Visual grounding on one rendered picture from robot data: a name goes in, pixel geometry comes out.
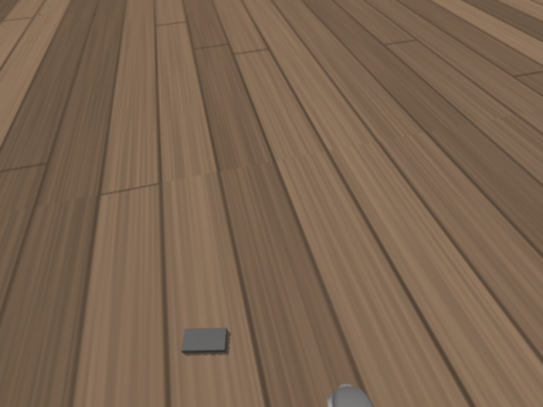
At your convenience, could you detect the small box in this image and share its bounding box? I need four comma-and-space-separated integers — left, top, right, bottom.
181, 328, 227, 353

